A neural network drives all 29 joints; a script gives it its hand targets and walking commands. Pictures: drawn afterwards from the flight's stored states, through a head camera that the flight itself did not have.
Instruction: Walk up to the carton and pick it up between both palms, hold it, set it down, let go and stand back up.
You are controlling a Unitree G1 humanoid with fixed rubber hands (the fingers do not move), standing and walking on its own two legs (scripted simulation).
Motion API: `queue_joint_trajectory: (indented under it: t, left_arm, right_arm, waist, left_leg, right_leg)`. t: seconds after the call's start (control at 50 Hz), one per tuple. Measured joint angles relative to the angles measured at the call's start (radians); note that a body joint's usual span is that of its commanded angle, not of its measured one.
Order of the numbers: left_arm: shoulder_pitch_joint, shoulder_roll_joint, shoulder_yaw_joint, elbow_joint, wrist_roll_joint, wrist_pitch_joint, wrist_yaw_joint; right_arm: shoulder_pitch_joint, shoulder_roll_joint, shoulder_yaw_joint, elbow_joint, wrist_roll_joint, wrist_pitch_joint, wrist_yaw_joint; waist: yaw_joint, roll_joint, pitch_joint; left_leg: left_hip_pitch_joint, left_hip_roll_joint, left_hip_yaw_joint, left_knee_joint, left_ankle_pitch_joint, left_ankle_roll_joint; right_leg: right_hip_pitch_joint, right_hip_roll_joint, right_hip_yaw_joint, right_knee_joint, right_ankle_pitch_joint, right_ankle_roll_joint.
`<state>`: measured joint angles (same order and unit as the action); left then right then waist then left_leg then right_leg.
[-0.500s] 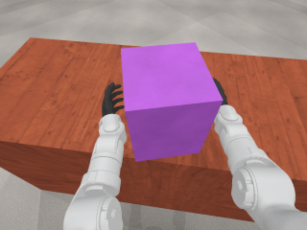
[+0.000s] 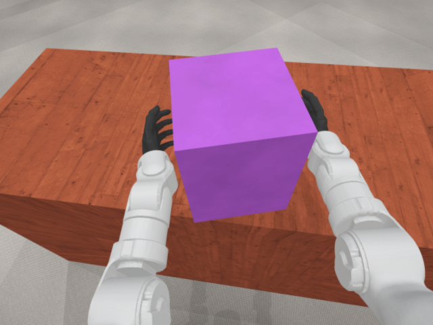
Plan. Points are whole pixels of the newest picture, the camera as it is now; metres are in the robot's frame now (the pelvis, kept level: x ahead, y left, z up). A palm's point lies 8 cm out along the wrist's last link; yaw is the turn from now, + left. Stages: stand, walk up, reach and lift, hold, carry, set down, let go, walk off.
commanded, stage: set down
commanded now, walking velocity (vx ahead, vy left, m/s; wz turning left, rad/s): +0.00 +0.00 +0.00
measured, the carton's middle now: (232, 141) +0.46 +0.05 +0.06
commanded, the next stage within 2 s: none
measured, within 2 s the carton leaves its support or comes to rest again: neither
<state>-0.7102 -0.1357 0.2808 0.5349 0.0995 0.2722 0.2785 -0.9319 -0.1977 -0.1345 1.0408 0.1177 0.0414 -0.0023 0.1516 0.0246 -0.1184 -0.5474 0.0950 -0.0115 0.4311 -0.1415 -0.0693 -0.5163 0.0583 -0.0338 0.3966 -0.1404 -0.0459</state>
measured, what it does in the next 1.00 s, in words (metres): stands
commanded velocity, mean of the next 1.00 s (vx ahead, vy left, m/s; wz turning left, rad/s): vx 0.00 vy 0.00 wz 0.00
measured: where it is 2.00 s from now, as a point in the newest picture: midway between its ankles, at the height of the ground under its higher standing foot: outside the picture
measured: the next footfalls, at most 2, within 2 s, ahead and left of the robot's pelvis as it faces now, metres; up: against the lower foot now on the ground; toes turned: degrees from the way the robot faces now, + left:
none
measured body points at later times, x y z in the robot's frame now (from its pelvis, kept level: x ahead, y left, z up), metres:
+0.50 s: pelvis -0.02 +0.00 +0.00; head +0.03 -0.02 +0.44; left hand +0.38 +0.21 +0.12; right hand +0.47 -0.14 +0.10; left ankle +0.02 +0.16 -0.74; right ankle +0.02 -0.09 -0.74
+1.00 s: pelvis -0.02 +0.00 +0.00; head +0.03 +0.01 +0.45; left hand +0.37 +0.23 +0.13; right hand +0.45 -0.18 +0.13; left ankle +0.02 +0.16 -0.74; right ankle +0.02 -0.09 -0.74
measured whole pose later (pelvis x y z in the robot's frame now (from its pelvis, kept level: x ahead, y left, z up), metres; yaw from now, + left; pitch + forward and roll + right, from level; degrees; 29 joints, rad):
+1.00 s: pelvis -0.02 +0.00 +0.00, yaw +1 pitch +9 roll +0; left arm -0.67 0.15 0.09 0.27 -0.19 0.67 0.30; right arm -0.82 -0.51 0.05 0.82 0.39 0.30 0.14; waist 0.12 0.00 -0.06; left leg -0.45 0.07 -0.02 0.43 -0.13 -0.06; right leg -0.44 0.04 -0.04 0.43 -0.15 -0.04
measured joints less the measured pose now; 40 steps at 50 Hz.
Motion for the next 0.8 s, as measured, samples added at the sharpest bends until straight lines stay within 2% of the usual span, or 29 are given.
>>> queue_joint_trajectory:
  t: [0.14,0.36,0.52,0.58,0.8]
  left_arm:
    - [-0.013,0.029,-0.024,0.017,-0.044,0.033,-0.015]
    - [-0.012,0.109,-0.061,0.011,-0.122,0.091,-0.012]
    - [-0.011,0.153,-0.09,-0.033,-0.182,0.172,-0.013]
    - [-0.019,0.157,-0.104,-0.042,-0.185,0.2,-0.009]
    - [-0.019,0.223,-0.156,-0.148,-0.265,0.331,0.012]
  right_arm:
    - [-0.006,-0.069,0.065,-0.012,0.061,0.03,0.0]
    - [0.014,-0.143,0.118,-0.017,0.121,0.095,0.045]
    - [0.027,-0.168,0.119,-0.048,0.149,0.145,0.079]
    - [0.02,-0.175,0.106,-0.04,0.134,0.161,0.092]
    - [0.035,-0.265,0.175,-0.119,0.223,0.217,0.113]
  waist:
    - [0.023,0.009,-0.002]
    - [0.029,0.004,-0.013]
    - [0.008,0.008,-0.005]
    - [0.011,0.006,-0.008]
    - [0.004,-0.001,0.024]
  left_leg:
    - [-0.008,0.002,-0.002,0.009,0.003,-0.003]
    - [0.006,-0.004,0.0,0.021,0.003,-0.003]
    - [0.028,-0.014,-0.009,0.034,-0.001,0.001]
    - [0.028,-0.016,-0.006,0.038,-0.002,0.003]
    - [0.059,-0.016,0.001,0.021,0.009,0.006]
  right_leg:
    - [-0.015,0.002,-0.002,0.024,-0.004,-0.004]
    - [-0.013,-0.004,0.0,0.061,-0.018,-0.006]
    - [0.013,-0.014,-0.008,0.075,-0.026,-0.002]
    - [0.012,-0.016,-0.005,0.079,-0.027,0.001]
    - [0.045,-0.016,0.002,0.053,-0.008,0.006]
